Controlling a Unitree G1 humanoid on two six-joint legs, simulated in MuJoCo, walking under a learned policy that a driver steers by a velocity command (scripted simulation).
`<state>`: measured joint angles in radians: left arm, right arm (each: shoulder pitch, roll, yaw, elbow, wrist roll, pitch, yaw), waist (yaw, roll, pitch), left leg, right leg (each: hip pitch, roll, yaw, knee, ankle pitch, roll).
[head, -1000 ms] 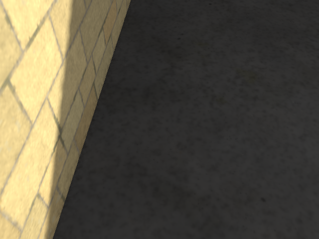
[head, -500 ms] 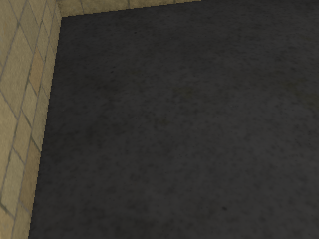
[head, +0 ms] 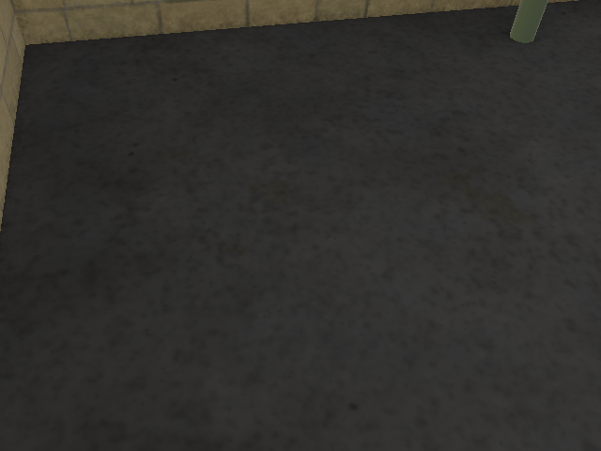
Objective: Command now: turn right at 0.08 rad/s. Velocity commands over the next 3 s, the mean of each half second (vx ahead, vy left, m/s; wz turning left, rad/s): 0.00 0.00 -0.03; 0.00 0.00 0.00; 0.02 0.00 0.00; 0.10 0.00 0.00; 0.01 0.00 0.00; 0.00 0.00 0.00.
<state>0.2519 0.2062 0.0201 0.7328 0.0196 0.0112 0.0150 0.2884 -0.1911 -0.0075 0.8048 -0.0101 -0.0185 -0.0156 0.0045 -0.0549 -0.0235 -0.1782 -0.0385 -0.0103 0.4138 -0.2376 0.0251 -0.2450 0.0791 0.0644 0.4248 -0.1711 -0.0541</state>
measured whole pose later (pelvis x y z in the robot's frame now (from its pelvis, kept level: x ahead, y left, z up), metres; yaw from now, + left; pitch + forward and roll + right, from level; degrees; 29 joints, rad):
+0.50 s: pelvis +0.01 +0.00 +0.00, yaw +0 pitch -1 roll +1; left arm 0.28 0.19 0.03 0.92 0.01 -0.01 0.04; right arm 0.28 -0.18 -0.01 0.98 -0.01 -0.02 -0.02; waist 0.00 -0.01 -0.01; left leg -0.12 -0.04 -0.02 0.35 -0.22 0.02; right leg -0.19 0.07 0.06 0.39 -0.18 -0.06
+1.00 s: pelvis +0.03 -0.02 +0.00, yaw +1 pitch -1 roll +0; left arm 0.30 0.16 0.02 1.08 0.01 -0.02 0.05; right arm 0.34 -0.13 0.02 1.13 0.00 -0.02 -0.05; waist 0.00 0.00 0.00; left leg -0.11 -0.01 -0.04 0.37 -0.25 0.00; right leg -0.16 0.10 0.04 0.36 -0.18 -0.08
